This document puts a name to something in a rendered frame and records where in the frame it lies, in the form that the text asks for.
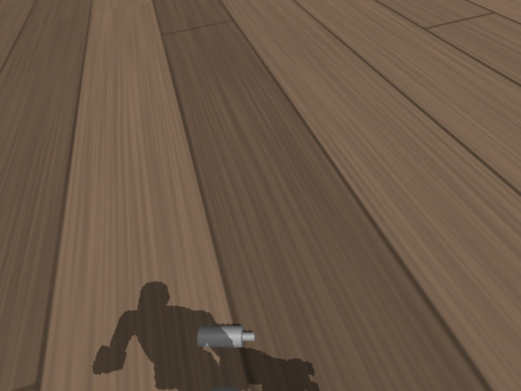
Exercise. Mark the bottle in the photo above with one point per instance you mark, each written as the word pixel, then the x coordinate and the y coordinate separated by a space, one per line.
pixel 223 336

